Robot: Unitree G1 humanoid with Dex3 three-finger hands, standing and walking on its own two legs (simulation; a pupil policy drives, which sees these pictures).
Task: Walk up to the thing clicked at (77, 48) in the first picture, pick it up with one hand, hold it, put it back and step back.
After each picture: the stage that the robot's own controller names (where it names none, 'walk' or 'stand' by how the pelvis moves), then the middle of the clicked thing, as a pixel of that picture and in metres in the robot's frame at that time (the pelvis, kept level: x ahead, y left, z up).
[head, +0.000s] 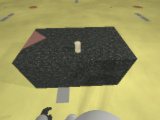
stand; (77, 47) +0.76 +0.18 -0.07
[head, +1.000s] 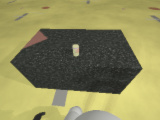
walk; (75, 50) +0.68 +0.23 -0.06
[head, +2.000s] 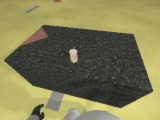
stand; (73, 55) +0.55 +0.21 -0.04
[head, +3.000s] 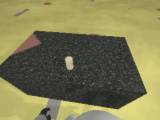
stand; (69, 63) +0.50 +0.22 -0.08
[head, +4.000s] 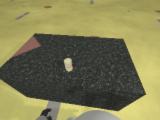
stand; (68, 64) +0.49 +0.23 -0.08
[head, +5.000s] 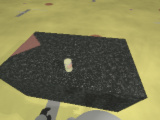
stand; (68, 65) +0.48 +0.22 -0.08
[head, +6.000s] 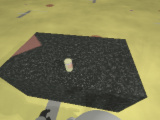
stand; (68, 65) +0.49 +0.22 -0.08
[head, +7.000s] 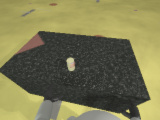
rise first; (70, 64) +0.49 +0.21 -0.08
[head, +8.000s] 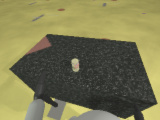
go down; (75, 65) +0.50 +0.19 -0.07
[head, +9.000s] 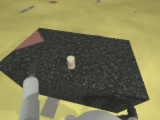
go down; (71, 62) +0.51 +0.18 -0.06
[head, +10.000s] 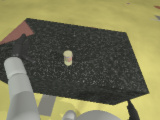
go down; (68, 58) +0.50 +0.18 -0.03
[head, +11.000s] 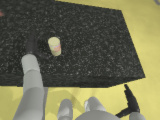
close in; (55, 47) +0.50 +0.19 +0.01
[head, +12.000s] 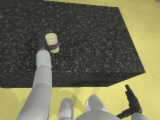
close; (52, 43) +0.53 +0.20 +0.04
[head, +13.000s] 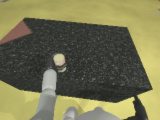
lift; (60, 63) +0.39 +0.21 +0.04
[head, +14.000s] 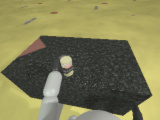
lift; (67, 66) +0.33 +0.16 +0.14
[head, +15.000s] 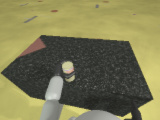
hold; (68, 71) +0.32 +0.16 +0.10
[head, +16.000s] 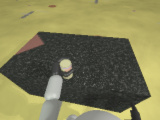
hold; (66, 69) +0.32 +0.17 +0.10
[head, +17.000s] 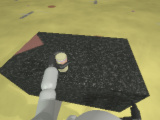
crouch; (62, 62) +0.37 +0.20 +0.11
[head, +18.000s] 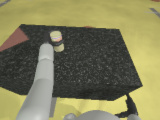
lower; (57, 41) +0.51 +0.20 +0.15
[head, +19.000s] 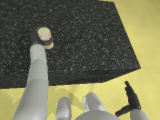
lower; (46, 38) +0.55 +0.20 +0.04
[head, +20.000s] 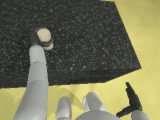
lower; (46, 39) +0.55 +0.21 +0.04
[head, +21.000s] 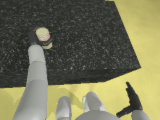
lower; (44, 39) +0.55 +0.21 +0.04
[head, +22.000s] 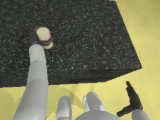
lower; (45, 38) +0.55 +0.21 +0.04
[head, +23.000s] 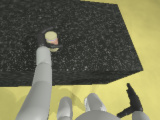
open; (52, 42) +0.54 +0.18 +0.03
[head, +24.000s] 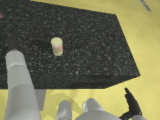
sink last; (57, 47) +0.52 +0.18 +0.01
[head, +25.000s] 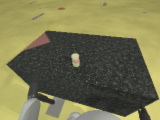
stand; (75, 60) +0.53 +0.19 -0.02
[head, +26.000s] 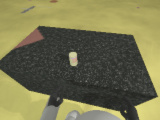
stand; (73, 59) +0.51 +0.18 -0.02
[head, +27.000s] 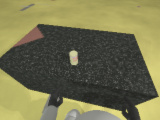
stand; (73, 58) +0.51 +0.18 -0.01
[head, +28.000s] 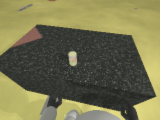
stand; (72, 58) +0.51 +0.17 -0.01
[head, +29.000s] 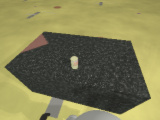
stand; (74, 62) +0.53 +0.18 -0.07
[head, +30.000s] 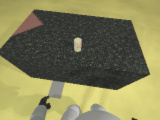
walk; (77, 45) +0.62 +0.14 -0.06
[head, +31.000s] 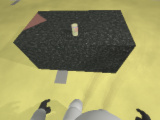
walk; (75, 29) +0.88 +0.24 -0.05
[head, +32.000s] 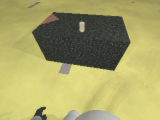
stand; (82, 26) +1.12 +0.22 -0.06
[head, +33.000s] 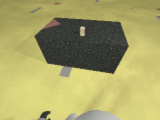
stand; (82, 31) +1.14 +0.19 -0.08
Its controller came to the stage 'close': yes
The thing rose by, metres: 0.20
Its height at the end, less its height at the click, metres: +0.00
